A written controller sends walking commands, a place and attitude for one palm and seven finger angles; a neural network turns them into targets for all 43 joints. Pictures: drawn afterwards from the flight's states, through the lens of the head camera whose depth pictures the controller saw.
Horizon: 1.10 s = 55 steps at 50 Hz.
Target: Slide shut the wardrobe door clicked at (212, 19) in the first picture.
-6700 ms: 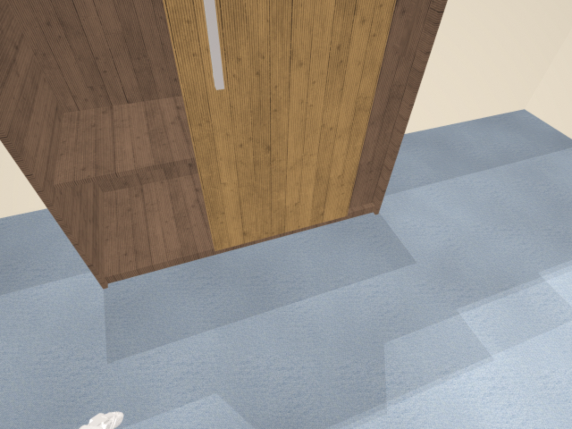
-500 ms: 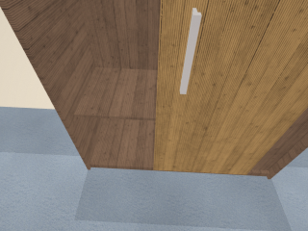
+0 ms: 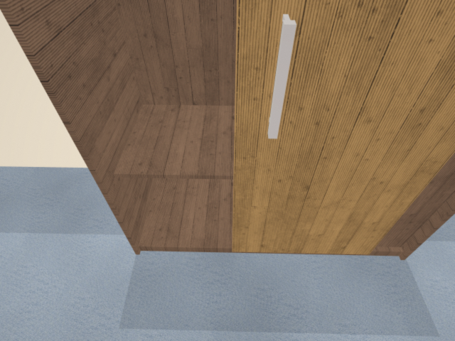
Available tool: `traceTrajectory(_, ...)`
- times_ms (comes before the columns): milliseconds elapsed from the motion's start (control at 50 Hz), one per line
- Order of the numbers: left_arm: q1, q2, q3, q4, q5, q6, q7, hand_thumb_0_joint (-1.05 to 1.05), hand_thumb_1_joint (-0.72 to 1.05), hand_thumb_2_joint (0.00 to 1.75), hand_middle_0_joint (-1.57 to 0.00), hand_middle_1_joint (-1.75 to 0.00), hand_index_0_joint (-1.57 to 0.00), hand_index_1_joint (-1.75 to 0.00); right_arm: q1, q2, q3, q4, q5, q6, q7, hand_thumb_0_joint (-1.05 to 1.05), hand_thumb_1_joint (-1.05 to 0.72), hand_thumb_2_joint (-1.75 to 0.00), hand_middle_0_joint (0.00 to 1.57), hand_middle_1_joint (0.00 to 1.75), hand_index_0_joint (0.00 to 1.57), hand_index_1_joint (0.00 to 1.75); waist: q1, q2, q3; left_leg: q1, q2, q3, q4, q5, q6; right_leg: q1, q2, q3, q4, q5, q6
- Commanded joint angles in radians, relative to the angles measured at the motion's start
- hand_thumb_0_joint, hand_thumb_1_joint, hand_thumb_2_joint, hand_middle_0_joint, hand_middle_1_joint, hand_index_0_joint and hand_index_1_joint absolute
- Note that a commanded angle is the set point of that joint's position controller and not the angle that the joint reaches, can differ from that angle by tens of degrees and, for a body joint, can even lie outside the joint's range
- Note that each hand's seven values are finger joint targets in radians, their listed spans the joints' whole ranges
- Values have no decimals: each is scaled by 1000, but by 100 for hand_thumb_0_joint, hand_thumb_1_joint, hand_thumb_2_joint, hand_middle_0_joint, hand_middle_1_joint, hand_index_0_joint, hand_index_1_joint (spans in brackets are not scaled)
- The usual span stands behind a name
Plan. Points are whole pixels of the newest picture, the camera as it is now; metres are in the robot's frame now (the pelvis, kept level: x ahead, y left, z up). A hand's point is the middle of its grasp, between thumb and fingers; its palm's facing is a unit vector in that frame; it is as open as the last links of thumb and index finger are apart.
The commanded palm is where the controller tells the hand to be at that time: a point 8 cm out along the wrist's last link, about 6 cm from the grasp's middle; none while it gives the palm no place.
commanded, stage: look again from close up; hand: right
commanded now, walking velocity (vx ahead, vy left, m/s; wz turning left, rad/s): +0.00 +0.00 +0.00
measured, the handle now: (278, 83) +0.60 -0.08 +0.16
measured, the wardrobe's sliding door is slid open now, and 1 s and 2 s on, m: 0.44 0.44 0.44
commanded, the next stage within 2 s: shuffle to correct the standing spot in 0.28 s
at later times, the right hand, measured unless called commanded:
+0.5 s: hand out of the picture +0.00 -0.16 -0.18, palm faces +0.03 +0.99 -0.15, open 7.4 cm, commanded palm none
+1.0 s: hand out of the picture +0.05 -0.14 -0.19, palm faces +0.05 +0.99 -0.10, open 7.4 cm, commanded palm none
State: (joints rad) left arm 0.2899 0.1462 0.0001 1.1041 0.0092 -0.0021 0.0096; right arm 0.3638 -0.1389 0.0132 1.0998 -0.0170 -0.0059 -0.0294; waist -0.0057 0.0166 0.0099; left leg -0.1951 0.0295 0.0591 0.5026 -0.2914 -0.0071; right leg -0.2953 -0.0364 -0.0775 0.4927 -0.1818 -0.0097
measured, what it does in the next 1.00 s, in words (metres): walks ahead: right foot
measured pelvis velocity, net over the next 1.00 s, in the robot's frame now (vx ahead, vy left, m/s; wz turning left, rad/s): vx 0.13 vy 0.01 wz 0.01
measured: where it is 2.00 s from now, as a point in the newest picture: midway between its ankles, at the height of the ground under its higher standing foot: outside the picture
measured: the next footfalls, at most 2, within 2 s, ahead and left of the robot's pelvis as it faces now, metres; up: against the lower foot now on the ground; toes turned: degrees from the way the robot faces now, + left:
right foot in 0.88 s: +0.17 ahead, -0.08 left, +0.00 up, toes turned -9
left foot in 1.24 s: +0.24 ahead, +0.16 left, +0.00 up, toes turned +4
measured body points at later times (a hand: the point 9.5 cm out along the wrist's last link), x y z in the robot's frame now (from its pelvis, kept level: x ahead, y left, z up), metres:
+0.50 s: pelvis +0.02 +0.00 +0.00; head +0.03 -0.01 +0.45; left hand +0.02 +0.22 -0.16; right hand +0.00 -0.21 -0.17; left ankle -0.01 +0.12 -0.74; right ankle +0.05 -0.11 -0.74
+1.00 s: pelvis +0.13 +0.01 -0.01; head +0.15 -0.02 +0.44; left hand +0.17 +0.24 -0.15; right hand +0.05 -0.19 -0.18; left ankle +0.05 +0.12 -0.66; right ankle +0.13 -0.08 -0.74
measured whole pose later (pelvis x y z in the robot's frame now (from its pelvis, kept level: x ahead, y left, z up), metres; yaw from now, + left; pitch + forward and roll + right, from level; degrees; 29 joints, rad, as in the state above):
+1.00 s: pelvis +0.13 +0.01 -0.01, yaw +0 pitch +0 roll +0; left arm 0.26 0.15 0.01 1.05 0.02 -0.07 0.03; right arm 0.43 -0.13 -0.03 1.15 -0.03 0.01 -0.02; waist -0.01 0.07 0.02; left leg -0.39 0.03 0.04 1.13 -0.42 0.03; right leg -0.27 -0.02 -0.17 0.59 -0.33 -0.05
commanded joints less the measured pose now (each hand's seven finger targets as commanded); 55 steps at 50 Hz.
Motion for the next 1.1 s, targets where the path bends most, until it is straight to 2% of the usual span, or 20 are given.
traceTrajectory(0, 43, 93, 16, -26, -1, -17, 8, 0, 90, 90, -20, -30, -20, -30, 61, -95, -20, -30, 1, -18, -8, 0, -90, -90, 20, 30, 20, 30, 4, -18, 76, -103, 72, -93, -150, -38, 31, 27, -65, 94, -113, -79, -16)
traceTrajectory(360, 45, 84, 13, -7, -1, -24, 13, 0, 90, 90, -20, -30, -20, -30, 63, -82, -23, -21, 2, -19, -10, 0, -90, -90, 20, 30, 20, 30, -3, -14, 49, -49, 73, -71, -135, 71, 29, 59, -71, 91, -104, 44, -20)
traceTrajectory(460, 68, 109, 28, -3, 11, -12, 7, 0, 90, 90, -20, -30, -20, -30, 73, -79, -33, -21, -8, -10, 5, 0, -90, -90, 20, 30, 20, 30, 2, -58, 96, -102, 40, -37, -92, -216, 43, 0, -92, 144, -177, -358, -45)
traceTrajectory(560, 77, 128, 42, -20, 12, -19, 8, 0, 90, 90, -20, -30, -20, -30, 98, -64, -37, -24, -12, -16, 19, 0, -90, -90, 20, 30, 20, 30, -6, -89, 118, -104, 16, -6, -16, -166, 53, -40, -130, 192, -201, -415, -80)
traceTrajectory(600, 66, 112, 42, -30, 11, -26, 8, 0, 90, 90, -20, -30, -20, -30, 124, -67, -40, -16, -11, -23, 20, 0, -90, -90, 20, 30, 20, 30, -17, -51, 110, -72, 38, -39, -53, -142, 62, -54, -111, 157, -133, -330, -77)
traceTrajectory(640, 40, 78, 33, -46, 8, -36, 7, 0, 90, 90, -20, -30, -20, -30, 163, -92, -49, 0, -8, -33, 16, 0, -90, -90, 20, 30, 20, 30, -32, 78, 96, 18, 98, -134, -133, -93, 89, -114, -48, 54, 32, -170, -54)
traceTrajectory(680, -14, 41, 25, -78, 12, -43, 1, 0, 90, 90, -20, -30, -20, -30, 228, -143, -67, 20, -9, -38, 5, 0, -90, -90, 20, 30, 20, 30, -50, 245, 95, 173, 219, -274, -201, 129, 152, -291, 18, -59, 246, -221, -28)
traceTrajectory(720, -97, 43, 26, -111, 13, -52, -3, 0, 90, 90, -20, -30, -20, -30, 279, -128, -66, 35, -17, -49, -3, 0, -90, -90, 20, 30, 20, 30, -80, 198, 112, 269, 277, -292, -176, 508, 215, -417, -1, -33, 420, -338, -37)
traceTrajectory(760, -118, 34, 27, -120, 4, -58, -7, 0, 90, 90, -20, -30, -20, -30, 268, -122, -65, 38, -26, -53, -11, 0, -90, -90, 20, 30, 20, 30, -67, 133, 100, 303, 265, -229, -119, 629, 225, -409, -13, -27, 359, -364, -48)
traceTrajectory(780, -93, 27, 25, -113, 1, -61, -8, 0, 90, 90, -20, -30, -20, -30, 235, -122, -63, 28, -25, -53, -12, 0, -90, -90, 20, 30, 20, 30, -41, 122, 94, 263, 242, -184, -91, 644, 210, -333, -5, -48, 272, -328, -52)
traceTrajectory(820, 125, 35, 24, -34, 8, -64, 2, 0, 90, 90, -20, -30, -20, -30, 123, -122, -54, 6, -6, -50, -4, 0, -90, -90, 20, 30, 20, 30, 88, 78, 15, 24, 133, -46, 119, 651, 134, 109, 47, -88, 0, -58, -63)
traceTrajectory(840, 280, 127, 44, 15, 20, -68, 16, 0, 90, 90, -20, -30, -20, -30, 112, -93, -51, -12, 7, -48, 5, 0, -90, -90, 20, 30, 20, 30, 135, -89, -46, -198, 43, 8, 369, 384, 74, 346, -127, 162, -62, 97, -126)
traceTrajectory(860, 381, 215, 58, 36, 21, -67, 31, 0, 90, 90, -20, -30, -20, -30, 89, -46, -38, -50, 14, -50, 9, 0, -90, -90, 20, 30, 20, 30, 139, -283, -90, -403, -48, 32, 635, -230, 33, 440, -399, 506, -177, 344, -229)
traceTrajectory(880, 333, 218, 61, 19, 10, -53, 33, 0, 90, 90, -20, -30, -20, -30, 73, -83, -50, -65, 5, -37, 7, 0, -90, -90, 20, 30, 20, 30, 118, -154, -74, -411, -1, -75, 753, -259, 61, 366, -449, 516, -193, 281, -294)
traceTrajectory(900, 232, 185, 52, -6, 9, -54, 25, 0, 90, 90, -20, -30, -20, -30, 45, -69, -54, -60, -10, -37, 6, 0, -90, -90, 20, 30, 20, 30, 81, -93, 16, -401, 24, -75, 762, -214, 61, 193, -402, 406, -220, 180, -278)
traceTrajectory(920, 144, 132, 36, -28, 11, -58, 28, 0, 90, 90, -20, -30, -20, -30, 37, -34, -49, -47, -16, -28, 10, 0, -90, -90, 20, 30, 20, 30, 42, -111, 113, -396, 49, -79, 735, -148, 41, 68, -360, 342, -245, 230, -241)
traceTrajectory(940, 89, 94, 19, -42, 9, -63, 32, 0, 90, 90, -20, -30, -20, -30, 70, -15, -47, -29, -17, -16, 13, 0, -90, -90, 20, 30, 20, 30, 7, -133, 142, -351, 62, -79, 689, -90, 23, 7, -314, 238, -241, 366, -207)
traceTrajectory(980, 32, 78, 6, -51, 5, -70, 42, 0, 90, 90, -20, -30, -20, -30, 123, 9, -38, -11, -6, 2, 11, 0, -90, -90, 20, 30, 20, 30, -35, -143, 113, -221, 58, -62, 557, -49, 0, -45, -246, 85, -198, 629, -165)
traceTrajectory(1020, 16, 107, 10, -54, 4, -68, 44, 0, 90, 90, -20, -30, -20, -30, 127, 6, -37, -10, -1, 14, 5, 0, -90, -90, 20, 30, 20, 30, -38, -152, 38, -180, 38, -30, 410, -9, -10, 45, -224, 30, -160, 739, -148)
traceTrajectory(1080, 18, 141, 36, -64, 4, -42, 45, 0, 90, 90, -20, -30, -20, -30, 56, -28, -44, -53, -7, 21, 1, 0, -90, -90, 20, 30, 20, 30, -11, -129, 23, -180, 20, 0, 289, 12, -10, 107, -239, 56, -120, 727, -154)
